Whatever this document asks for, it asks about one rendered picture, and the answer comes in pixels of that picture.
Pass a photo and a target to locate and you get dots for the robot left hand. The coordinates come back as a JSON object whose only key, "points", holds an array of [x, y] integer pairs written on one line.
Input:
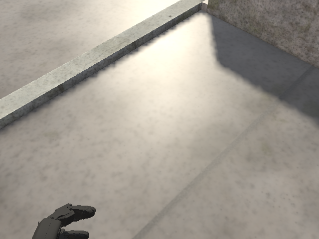
{"points": [[51, 227]]}

